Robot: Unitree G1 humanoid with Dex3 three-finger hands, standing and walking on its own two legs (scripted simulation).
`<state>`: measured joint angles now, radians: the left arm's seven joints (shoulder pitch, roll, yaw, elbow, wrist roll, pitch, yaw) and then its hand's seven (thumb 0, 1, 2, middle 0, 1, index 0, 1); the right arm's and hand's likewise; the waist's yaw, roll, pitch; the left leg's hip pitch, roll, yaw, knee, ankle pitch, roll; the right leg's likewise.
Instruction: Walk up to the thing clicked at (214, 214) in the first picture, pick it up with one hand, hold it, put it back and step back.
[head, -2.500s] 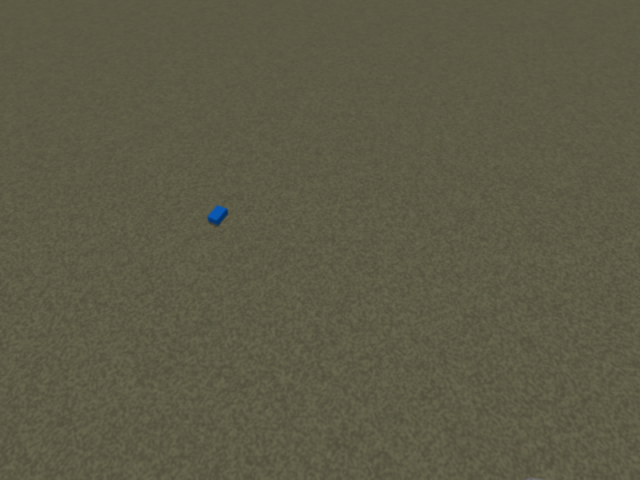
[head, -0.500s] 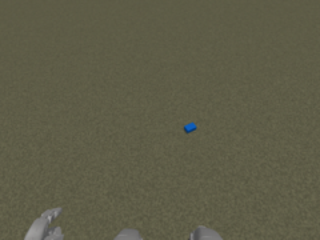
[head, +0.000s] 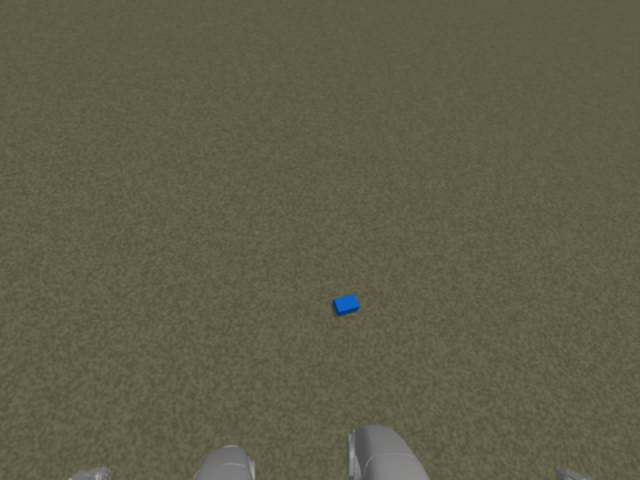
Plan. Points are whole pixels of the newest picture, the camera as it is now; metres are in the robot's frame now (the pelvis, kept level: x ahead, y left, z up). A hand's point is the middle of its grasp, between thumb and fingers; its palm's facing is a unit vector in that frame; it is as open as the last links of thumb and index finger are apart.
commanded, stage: walk up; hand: left
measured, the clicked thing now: (345, 304) +0.70 -0.17 -0.73
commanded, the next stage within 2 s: none
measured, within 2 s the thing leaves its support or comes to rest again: neither
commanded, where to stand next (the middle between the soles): +0.44 -0.54 m, yaw +22 degrees
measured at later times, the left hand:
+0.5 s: hand out of the picture +0.09 +0.08 -0.13, palm faces +0.18 -0.90 -0.39, open 7.3 cm
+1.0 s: hand (370, 383) +0.26 -0.09 -0.16, palm faces +0.20 -0.89 -0.41, open 7.3 cm
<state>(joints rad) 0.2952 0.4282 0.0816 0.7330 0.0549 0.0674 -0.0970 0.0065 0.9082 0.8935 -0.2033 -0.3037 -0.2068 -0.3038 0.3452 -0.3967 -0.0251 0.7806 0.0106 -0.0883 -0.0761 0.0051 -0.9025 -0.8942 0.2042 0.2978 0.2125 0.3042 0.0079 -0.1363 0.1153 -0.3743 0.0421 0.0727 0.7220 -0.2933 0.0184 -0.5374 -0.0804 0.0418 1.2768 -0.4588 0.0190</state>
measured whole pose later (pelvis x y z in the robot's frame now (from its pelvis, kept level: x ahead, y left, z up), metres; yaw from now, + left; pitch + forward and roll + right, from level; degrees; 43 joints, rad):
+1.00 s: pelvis +0.23 -0.42 -0.03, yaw +16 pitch -1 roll -1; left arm 0.23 0.50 0.15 0.73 0.06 0.08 -0.09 0.00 0.91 0.89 -0.20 -0.30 -0.20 -0.30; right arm 0.34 -0.51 -0.07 0.88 -0.05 -0.06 -0.09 0.01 -0.90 -0.89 0.21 0.30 0.22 0.31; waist -0.02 -0.05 0.08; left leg -0.51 0.21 -0.17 0.91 -0.43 0.02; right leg -0.48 -0.08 0.00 0.94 -0.44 0.05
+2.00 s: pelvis +0.37 -0.68 +0.01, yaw +21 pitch +0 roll +1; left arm 0.38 0.42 0.07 0.87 0.02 -0.08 0.08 0.00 0.90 0.89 -0.21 -0.30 -0.21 -0.30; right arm 0.18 -0.45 -0.08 0.86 -0.04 0.08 0.04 0.01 -0.91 -0.90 0.20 0.30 0.21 0.30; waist 0.04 0.11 0.15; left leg -0.55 0.02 -0.12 1.09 -0.37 0.00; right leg -0.35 -0.06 -0.01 0.73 -0.37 0.02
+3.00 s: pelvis +0.35 -0.60 +0.03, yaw +22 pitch -2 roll +0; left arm 0.05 0.37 -0.01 1.08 -0.01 -0.03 0.00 0.00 0.91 0.89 -0.20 -0.30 -0.21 -0.30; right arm 0.06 -0.36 0.00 1.10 0.00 -0.01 0.01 0.01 -0.91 -0.89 0.20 0.30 0.21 0.30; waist 0.00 -0.01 0.07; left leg -0.19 -0.01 0.04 0.45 -0.22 0.03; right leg -0.19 -0.03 -0.03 0.45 -0.21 0.01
